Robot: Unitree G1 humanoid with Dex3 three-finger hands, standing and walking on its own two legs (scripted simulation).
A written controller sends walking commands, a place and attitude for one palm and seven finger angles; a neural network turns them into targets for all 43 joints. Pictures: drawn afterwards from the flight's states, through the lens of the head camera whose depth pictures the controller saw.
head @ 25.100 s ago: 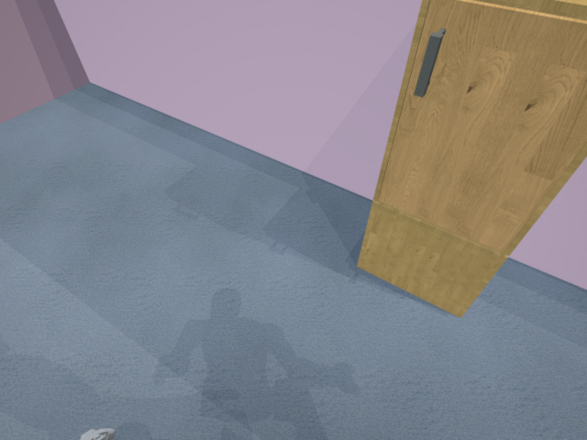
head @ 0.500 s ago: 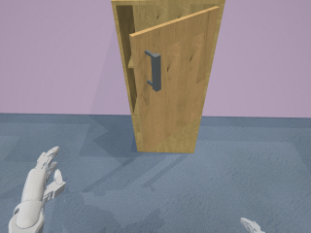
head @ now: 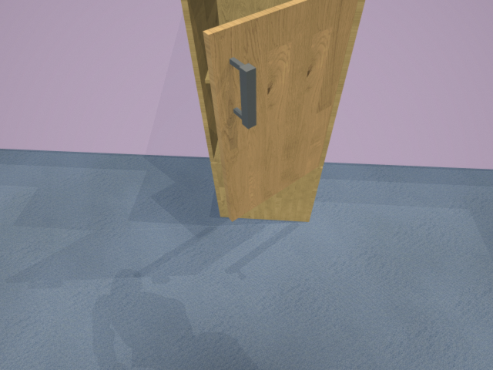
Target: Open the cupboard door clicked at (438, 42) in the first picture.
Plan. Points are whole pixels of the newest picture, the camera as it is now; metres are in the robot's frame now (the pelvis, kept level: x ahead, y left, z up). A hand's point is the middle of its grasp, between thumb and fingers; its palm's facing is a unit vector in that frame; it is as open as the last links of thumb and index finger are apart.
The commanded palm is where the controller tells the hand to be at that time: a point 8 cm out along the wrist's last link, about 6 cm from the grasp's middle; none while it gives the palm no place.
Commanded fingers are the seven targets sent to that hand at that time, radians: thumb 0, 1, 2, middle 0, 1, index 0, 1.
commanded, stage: let the arm hang, fingers relaxed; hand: left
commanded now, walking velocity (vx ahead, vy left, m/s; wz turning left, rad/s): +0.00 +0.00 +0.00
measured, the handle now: (242, 93) +0.59 +0.04 +0.13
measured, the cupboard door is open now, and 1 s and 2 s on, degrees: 41 41 41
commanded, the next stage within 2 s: look to check the result in 0.48 s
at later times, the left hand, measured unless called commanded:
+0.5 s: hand out of the picture +0.04 +0.20 -0.17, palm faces +0.03 -0.97 -0.23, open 7.3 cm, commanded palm none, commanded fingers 0.00 0.90 0.90 -0.20 -0.30 -0.20 -0.30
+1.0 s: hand out of the picture +0.09 +0.24 -0.16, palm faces +0.00 -0.95 -0.31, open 7.4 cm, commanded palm none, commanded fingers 0.00 0.90 0.90 -0.20 -0.30 -0.20 -0.30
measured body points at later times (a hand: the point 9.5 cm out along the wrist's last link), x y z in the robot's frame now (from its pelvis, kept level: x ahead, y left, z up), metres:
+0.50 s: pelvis +0.01 +0.01 +0.00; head +0.03 +0.00 +0.45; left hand +0.03 +0.25 -0.15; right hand +0.02 -0.22 -0.16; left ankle +0.04 +0.13 -0.74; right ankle +0.01 -0.11 -0.74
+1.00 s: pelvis +0.02 +0.01 +0.01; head +0.05 -0.01 +0.45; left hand +0.09 +0.28 -0.13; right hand +0.09 -0.27 -0.15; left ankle +0.04 +0.13 -0.74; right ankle +0.01 -0.11 -0.74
